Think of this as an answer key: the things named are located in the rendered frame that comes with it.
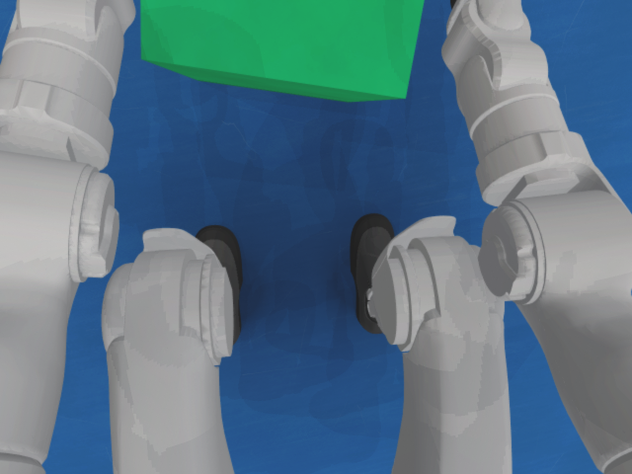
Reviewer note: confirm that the right robot forearm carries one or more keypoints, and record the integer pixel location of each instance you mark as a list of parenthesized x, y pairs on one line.
[(513, 115)]

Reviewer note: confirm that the carton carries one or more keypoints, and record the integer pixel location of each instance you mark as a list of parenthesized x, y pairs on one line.
[(341, 50)]

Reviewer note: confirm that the right robot thigh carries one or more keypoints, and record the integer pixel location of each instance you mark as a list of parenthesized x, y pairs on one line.
[(456, 413)]

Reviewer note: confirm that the robot right upper arm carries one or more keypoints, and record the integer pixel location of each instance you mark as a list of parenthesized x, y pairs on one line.
[(566, 262)]

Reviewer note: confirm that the robot thigh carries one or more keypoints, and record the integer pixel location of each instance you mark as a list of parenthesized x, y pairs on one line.
[(456, 413), (165, 411)]

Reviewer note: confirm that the robot left upper arm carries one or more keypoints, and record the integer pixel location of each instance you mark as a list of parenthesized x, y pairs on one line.
[(58, 226)]

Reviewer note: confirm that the left robot forearm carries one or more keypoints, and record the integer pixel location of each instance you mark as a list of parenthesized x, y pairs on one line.
[(58, 76)]

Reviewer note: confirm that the left robot thigh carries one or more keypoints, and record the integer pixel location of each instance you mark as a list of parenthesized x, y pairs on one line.
[(165, 411)]

